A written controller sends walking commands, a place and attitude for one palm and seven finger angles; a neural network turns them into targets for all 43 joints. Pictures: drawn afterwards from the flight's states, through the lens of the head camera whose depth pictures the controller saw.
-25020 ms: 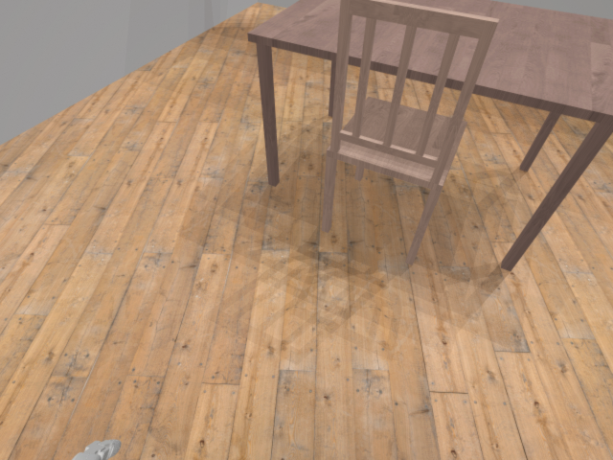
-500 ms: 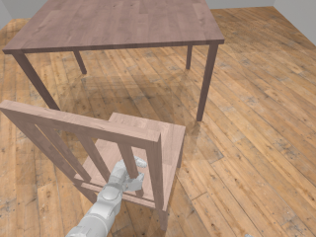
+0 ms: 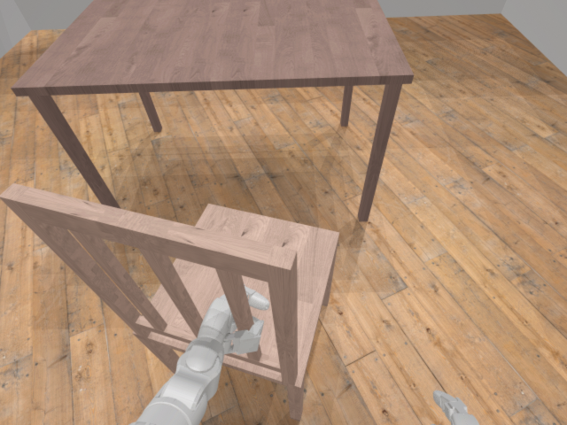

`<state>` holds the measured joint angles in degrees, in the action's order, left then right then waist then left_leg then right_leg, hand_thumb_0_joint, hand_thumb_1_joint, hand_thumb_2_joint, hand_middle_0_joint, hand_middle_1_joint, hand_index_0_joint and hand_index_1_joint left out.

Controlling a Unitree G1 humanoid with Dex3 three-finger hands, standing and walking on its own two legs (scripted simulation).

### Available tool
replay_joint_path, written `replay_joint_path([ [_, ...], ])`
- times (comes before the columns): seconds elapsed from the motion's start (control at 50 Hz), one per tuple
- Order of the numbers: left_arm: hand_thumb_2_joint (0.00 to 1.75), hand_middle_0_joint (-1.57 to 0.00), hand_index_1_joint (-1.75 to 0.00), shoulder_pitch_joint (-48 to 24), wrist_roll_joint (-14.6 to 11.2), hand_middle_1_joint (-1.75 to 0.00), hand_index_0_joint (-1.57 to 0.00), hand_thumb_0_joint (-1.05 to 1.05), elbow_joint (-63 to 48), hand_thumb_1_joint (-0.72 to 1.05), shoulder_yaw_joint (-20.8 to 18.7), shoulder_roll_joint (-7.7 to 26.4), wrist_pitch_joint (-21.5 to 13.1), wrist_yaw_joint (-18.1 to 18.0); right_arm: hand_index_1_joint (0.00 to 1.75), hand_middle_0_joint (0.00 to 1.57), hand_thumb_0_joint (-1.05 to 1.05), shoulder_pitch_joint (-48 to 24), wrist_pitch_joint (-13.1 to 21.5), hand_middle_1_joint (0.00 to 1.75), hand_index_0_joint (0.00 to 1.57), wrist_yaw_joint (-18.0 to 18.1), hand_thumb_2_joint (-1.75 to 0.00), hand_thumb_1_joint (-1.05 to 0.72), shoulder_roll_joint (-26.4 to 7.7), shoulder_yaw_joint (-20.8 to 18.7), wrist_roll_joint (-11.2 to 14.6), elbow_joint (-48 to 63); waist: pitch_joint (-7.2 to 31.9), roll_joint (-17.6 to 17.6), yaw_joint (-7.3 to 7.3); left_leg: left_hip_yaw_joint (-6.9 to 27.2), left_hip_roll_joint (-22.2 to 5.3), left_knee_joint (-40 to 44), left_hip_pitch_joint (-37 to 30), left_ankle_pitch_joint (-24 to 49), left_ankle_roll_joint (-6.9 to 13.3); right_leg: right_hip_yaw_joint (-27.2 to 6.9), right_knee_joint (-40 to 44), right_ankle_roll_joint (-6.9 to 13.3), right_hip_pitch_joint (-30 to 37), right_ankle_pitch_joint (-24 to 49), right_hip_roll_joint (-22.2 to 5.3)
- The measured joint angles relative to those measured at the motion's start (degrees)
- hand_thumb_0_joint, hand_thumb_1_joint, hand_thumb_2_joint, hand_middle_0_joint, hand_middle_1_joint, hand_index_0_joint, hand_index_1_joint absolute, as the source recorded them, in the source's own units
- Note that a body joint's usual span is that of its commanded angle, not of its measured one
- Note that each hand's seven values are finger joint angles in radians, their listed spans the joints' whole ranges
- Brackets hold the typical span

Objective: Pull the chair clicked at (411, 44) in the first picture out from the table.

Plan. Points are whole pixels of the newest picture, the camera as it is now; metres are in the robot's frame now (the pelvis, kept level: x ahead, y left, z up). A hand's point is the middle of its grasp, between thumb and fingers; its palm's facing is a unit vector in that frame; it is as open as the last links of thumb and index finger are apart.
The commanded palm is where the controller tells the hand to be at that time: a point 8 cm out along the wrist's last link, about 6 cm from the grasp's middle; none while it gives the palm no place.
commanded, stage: open the thumb and straighten the fingers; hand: left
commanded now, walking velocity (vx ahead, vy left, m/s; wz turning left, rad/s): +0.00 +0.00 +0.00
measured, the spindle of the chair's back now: (184, 303) +0.32 +0.19 -0.06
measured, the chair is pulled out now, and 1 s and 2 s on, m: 0.58 0.58 0.58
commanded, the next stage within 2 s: draw the fingers out of the gap in 0.78 s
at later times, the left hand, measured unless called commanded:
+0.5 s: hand (244, 327) +0.28 +0.08 -0.07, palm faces -0.20 -0.97 -0.12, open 13.3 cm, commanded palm +0.27 +0.13 -0.05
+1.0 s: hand (235, 342) +0.26 +0.10 -0.08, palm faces -0.18 -0.98 -0.12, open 17.4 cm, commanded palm +0.24 +0.15 -0.06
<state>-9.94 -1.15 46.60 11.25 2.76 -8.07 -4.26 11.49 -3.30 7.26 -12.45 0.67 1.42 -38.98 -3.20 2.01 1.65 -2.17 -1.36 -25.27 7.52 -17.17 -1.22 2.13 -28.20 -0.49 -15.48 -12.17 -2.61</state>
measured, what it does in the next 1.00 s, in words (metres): stands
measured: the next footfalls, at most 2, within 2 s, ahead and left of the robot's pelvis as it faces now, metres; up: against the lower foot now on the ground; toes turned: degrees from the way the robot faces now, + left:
none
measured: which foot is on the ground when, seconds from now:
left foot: down 0.00-1.00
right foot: down 0.00-1.00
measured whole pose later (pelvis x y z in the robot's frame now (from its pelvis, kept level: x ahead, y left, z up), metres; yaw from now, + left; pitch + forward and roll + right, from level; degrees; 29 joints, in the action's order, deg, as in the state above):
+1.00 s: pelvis +0.02 +0.01 -0.04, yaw +2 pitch +12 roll +0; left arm 7.6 -0.4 9.0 9.9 7.5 11.1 -0.3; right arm 14.5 2.8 3.1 -14.4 0.3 1.8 -28.2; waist 6.8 2.5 3.3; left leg 0.2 -0.6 -50.0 32.9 -29.3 -0.6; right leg 3.5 -50.2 -1.1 -38.9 -23.3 -4.5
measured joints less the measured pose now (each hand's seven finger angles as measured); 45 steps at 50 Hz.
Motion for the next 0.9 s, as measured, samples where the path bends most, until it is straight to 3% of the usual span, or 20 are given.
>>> replay_joint_path([
  [0.06,0.81,-0.30,-1.45,0.27,0.07,-1.32,-0.50,0.10,-0.58,0.64,-0.27,0.07,0.32,0.03,0.30,0.20,0.01,0.17,-0.34,0.30,0.20,0.00,-0.90,-0.90,0.03,0.03,-0.02,0.13,-0.04,-0.11,0.12,0.07,-0.05,0.15,-0.02,0.09,-0.03,0.09,0.16,0.05,0.04,0.06,0.05],
  [0.18,0.77,-0.37,-1.45,4.25,-0.45,-1.37,-0.50,0.07,-9.12,0.57,-1.41,2.11,2.25,1.36,0.30,0.20,0.01,2.04,2.03,0.30,0.20,-4.52,-0.90,-0.90,-0.10,-0.52,1.53,1.55,3.95,-1.90,2.01,0.82,0.17,-6.21,8.49,-2.27,-0.06,0.59,-5.74,0.19,-8.00,-2.29,-0.52],
  [0.36,0.47,-0.45,-1.38,5.40,-0.48,-1.35,-0.48,0.02,-18.10,-0.01,-3.26,3.91,9.35,1.60,0.30,0.20,0.01,3.90,4.00,0.30,0.20,-6.14,-0.90,-0.90,-2.22,-1.51,1.24,3.99,6.85,-0.65,2.49,0.77,0.40,-15.54,18.01,-6.43,0.33,0.13,-13.78,-0.14,-17.10,-5.52,-1.02],
  [0.46,0.33,-0.39,-1.18,6.05,-1.50,-1.16,-0.40,0.01,-21.50,-0.29,-2.33,4.46,12.69,3.14,0.30,0.20,0.01,4.37,5.11,0.30,0.20,-5.44,-0.90,-0.90,-2.32,-1.30,1.15,4.94,7.84,0.42,2.36,0.99,0.63,-18.39,20.63,-7.93,0.58,0.21,-16.29,-0.41,-19.48,-6.89,-1.37],
  [0.56,0.25,-0.30,-0.88,7.80,-1.10,-0.87,-0.30,0.00,-25.06,-0.44,-1.25,3.27,14.75,2.97,0.30,0.20,0.01,4.30,5.98,0.30,0.20,-5.05,-0.90,-0.90,-1.79,-0.75,0.87,5.89,8.68,0.77,2.08,1.13,0.81,-19.97,21.93,-9.00,0.68,0.25,-17.89,-0.59,-20.74,-7.99,-1.63],
  [0.74,0.21,-0.10,-0.29,10.53,-0.48,-0.29,-0.10,-0.01,-29.78,-0.53,-2.82,4.55,17.01,3.54,0.30,0.20,0.01,3.38,6.16,0.30,0.20,-4.45,-0.90,-0.90,-1.27,-0.02,0.55,8.06,9.20,0.64,1.70,1.72,0.68,-22.09,23.46,-10.48,0.56,0.77,-19.81,-0.52,-21.99,-9.52,-1.64],
  [0.9,0.21,-0.02,-0.07,13.38,-0.08,-0.06,-0.02,-0.01,-33.91,-0.54,-0.78,4.50,18.78,4.15,0.30,0.20,0.01,2.90,6.63,0.30,0.20,-4.00,-0.90,-0.90,-2.08,-0.19,0.44,9.08,9.64,0.74,1.56,2.64,0.84,-23.76,24.58,-11.52,0.60,1.63,-20.95,-0.63,-22.48,-10.59,-1.95],
])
